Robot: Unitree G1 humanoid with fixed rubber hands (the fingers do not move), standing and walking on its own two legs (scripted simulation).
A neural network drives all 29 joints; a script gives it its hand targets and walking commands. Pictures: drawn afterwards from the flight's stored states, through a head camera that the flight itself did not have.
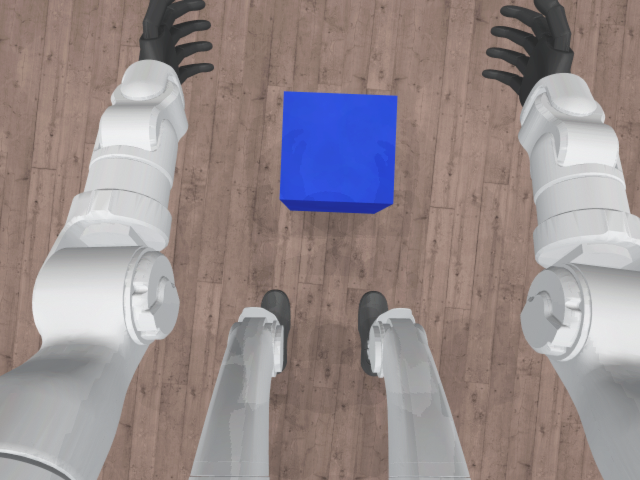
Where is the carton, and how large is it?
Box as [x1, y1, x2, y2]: [280, 91, 396, 213]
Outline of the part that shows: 284,91 280,176 280,199 290,210 374,213 391,204 393,196 396,96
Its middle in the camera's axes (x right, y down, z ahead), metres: +0.03 -0.17 +0.83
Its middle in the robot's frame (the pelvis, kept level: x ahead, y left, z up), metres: +0.53 -0.02 -0.52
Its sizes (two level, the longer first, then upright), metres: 0.210 0.200 0.250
